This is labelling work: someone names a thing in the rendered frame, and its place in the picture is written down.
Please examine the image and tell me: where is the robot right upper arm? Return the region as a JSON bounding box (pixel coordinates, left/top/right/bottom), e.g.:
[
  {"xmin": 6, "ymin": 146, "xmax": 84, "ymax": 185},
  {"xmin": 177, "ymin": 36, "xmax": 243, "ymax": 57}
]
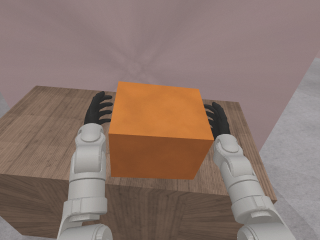
[{"xmin": 237, "ymin": 222, "xmax": 295, "ymax": 240}]

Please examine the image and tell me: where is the carton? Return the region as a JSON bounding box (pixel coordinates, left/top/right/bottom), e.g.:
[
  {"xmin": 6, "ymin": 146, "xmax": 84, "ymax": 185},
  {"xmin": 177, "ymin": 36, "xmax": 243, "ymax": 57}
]
[{"xmin": 108, "ymin": 81, "xmax": 214, "ymax": 180}]

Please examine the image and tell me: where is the robot left upper arm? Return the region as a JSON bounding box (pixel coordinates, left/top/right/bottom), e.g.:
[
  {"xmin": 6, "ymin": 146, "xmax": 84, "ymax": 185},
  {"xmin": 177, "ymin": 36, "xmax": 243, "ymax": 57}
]
[{"xmin": 58, "ymin": 223, "xmax": 113, "ymax": 240}]

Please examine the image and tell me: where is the robot right hand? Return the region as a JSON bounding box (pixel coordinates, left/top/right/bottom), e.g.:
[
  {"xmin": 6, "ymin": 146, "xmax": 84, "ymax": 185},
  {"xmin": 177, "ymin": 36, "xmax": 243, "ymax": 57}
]
[{"xmin": 204, "ymin": 102, "xmax": 231, "ymax": 141}]

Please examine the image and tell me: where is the right robot forearm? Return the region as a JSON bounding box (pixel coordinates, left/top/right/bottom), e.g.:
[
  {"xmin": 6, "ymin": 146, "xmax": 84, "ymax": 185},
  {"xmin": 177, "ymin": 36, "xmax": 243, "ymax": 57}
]
[{"xmin": 213, "ymin": 134, "xmax": 296, "ymax": 240}]

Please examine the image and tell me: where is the robot left hand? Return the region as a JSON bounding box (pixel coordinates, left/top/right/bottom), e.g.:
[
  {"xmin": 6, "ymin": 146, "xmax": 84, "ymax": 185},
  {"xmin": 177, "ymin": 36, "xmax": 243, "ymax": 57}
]
[{"xmin": 84, "ymin": 91, "xmax": 113, "ymax": 125}]

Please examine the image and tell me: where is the pedestal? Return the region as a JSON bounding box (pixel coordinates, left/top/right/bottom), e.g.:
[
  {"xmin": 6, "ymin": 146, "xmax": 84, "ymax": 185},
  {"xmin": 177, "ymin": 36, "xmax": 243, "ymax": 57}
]
[{"xmin": 0, "ymin": 85, "xmax": 277, "ymax": 240}]

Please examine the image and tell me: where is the left robot forearm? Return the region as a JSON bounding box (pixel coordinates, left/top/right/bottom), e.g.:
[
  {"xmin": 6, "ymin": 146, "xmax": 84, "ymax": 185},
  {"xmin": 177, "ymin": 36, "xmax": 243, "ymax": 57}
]
[{"xmin": 56, "ymin": 123, "xmax": 108, "ymax": 240}]

